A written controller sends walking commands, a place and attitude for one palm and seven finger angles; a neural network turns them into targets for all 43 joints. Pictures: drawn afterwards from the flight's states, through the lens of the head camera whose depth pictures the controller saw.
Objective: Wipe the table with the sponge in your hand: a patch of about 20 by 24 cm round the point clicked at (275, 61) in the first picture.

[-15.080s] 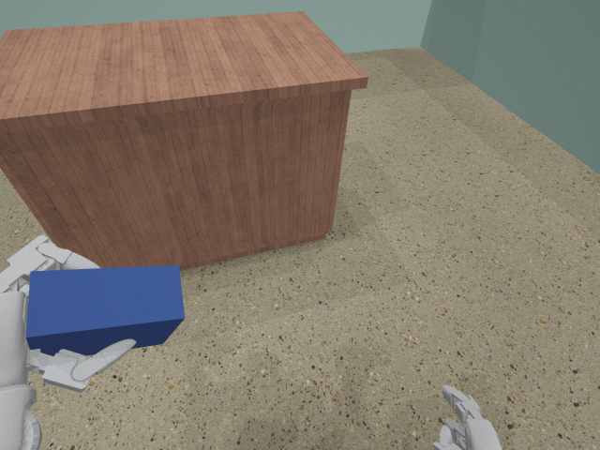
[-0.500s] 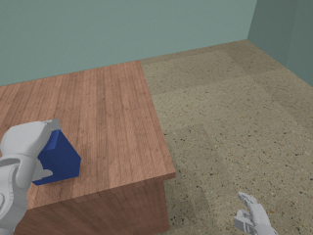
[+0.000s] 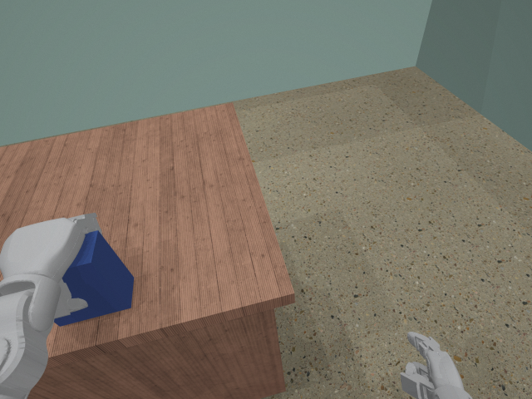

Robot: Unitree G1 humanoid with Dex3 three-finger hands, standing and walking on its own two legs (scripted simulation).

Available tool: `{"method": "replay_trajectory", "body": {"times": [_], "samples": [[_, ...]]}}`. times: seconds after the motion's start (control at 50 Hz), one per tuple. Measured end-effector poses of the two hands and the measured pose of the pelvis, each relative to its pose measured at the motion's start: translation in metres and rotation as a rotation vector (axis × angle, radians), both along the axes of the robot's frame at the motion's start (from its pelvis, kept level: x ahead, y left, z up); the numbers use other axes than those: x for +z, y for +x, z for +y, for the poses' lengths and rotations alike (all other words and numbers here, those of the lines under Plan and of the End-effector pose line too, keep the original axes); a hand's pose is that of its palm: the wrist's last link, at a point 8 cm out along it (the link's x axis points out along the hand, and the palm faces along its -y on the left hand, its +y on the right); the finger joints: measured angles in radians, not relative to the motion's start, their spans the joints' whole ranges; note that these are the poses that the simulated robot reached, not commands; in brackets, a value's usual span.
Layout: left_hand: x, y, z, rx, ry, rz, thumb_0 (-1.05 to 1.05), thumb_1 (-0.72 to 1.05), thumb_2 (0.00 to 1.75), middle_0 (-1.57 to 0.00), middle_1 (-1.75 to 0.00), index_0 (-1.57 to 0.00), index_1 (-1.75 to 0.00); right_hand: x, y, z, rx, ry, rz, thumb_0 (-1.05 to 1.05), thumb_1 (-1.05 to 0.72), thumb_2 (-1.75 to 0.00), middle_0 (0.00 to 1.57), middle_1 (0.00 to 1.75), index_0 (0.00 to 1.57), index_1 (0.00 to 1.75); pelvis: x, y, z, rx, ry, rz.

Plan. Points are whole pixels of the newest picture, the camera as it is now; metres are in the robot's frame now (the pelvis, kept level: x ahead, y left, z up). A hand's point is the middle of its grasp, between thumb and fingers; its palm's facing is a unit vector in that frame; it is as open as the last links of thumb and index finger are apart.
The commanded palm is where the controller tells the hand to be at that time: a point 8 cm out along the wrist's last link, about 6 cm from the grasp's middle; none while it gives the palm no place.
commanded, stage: lower the sponge onto the table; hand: left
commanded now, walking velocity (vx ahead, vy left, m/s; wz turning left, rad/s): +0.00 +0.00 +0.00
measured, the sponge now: (85, 287) +0.23 +0.32 +0.06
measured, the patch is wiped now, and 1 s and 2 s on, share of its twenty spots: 0.00 0.15 0.50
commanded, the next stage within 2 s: wipe forward along the first lane in 0.18 s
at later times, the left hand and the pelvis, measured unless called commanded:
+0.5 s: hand (73, 261) +0.24 +0.33 +0.10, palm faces -0.02 -0.02 -1.00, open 10.0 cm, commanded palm +0.23 +0.33 +0.15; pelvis +0.00 +0.00 +0.00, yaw +1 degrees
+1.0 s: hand (80, 234) +0.29 +0.35 +0.10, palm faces -0.09 +0.01 -1.00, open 10.0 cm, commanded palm +0.29 +0.35 +0.13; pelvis -0.01 -0.02 -0.01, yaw +1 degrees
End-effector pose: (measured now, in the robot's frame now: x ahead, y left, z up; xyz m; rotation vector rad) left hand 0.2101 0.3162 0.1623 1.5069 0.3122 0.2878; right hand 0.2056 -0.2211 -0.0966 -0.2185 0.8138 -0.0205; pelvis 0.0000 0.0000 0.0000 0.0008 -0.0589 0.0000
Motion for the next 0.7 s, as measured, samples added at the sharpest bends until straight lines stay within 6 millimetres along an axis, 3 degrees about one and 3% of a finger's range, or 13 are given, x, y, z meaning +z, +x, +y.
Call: {"method": "replay_trajectory", "body": {"times": [0.36,0.54,0.7], "samples": [[-0.007,0.003,0.001,0.028,0.01,0.013,0.0,-0.48,1.02,-0.74,-1.35,-0.74,-1.34,-0.002,0.004,0.0,0.004,-0.008,0.002,0.01,-0.9,-0.9,0.2,0.3,0.2,0.3,0.0,0.001,-0.002,0.009,0.001,0.009],[-0.006,0.019,0.005,0.045,0.029,0.022,0.0,-0.49,1.02,-0.74,-1.34,-0.74,-1.34,-0.005,-0.001,-0.003,0.004,-0.012,0.018,0.01,-0.9,-0.9,0.2,0.3,0.2,0.3,-0.001,-0.002,-0.005,0.017,0.002,0.021],[-0.006,0.038,0.011,0.047,0.038,0.053,0.0,-0.49,1.02,-0.75,-1.34,-0.75,-1.34,-0.011,-0.017,-0.017,-0.021,-0.031,0.05,0.01,-0.9,-0.9,0.21,0.3,0.2,0.3,-0.002,-0.006,-0.01,0.02,0.003,0.038]]}}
